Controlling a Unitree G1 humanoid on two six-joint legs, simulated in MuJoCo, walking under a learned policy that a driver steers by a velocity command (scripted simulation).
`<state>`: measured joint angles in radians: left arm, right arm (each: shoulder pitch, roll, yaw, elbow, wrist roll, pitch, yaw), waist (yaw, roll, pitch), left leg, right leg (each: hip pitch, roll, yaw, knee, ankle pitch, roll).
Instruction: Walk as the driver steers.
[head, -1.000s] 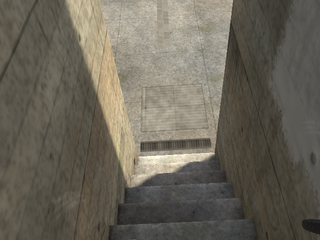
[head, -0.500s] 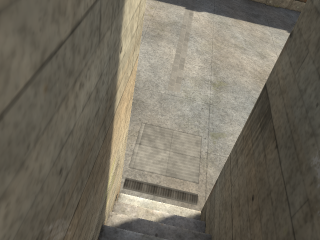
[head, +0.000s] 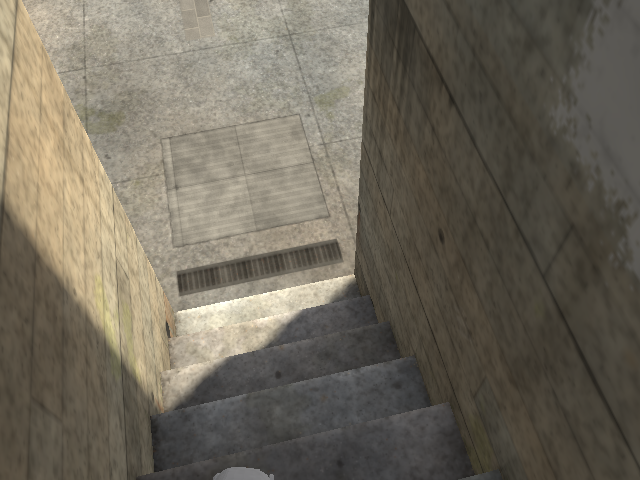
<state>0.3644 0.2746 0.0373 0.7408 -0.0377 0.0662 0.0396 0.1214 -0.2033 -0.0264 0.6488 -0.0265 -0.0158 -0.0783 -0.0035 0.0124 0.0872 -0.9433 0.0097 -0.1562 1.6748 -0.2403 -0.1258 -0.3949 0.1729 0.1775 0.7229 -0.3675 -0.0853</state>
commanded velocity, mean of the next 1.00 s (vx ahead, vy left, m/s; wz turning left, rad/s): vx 0.18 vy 0.00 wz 0.32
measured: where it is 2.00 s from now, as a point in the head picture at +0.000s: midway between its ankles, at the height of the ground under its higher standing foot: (312, 381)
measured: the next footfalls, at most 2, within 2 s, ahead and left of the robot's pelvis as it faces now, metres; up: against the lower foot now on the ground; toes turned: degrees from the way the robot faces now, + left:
left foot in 0.28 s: +0.20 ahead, +0.12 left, -0.21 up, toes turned -21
right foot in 0.56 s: +0.32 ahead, -0.12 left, -0.21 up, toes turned +6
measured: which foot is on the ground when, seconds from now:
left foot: up 0.00-0.26, down 0.28-0.56, up 0.58-0.98, down 1.00-1.00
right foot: down 0.00-0.26, up 0.28-0.54, down 0.56-0.98, up 1.00-1.00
